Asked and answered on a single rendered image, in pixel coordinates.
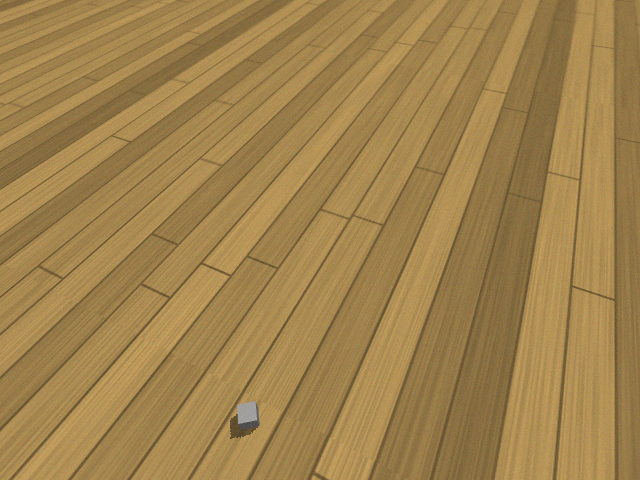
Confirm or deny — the cube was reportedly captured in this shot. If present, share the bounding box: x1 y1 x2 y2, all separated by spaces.
237 401 260 430

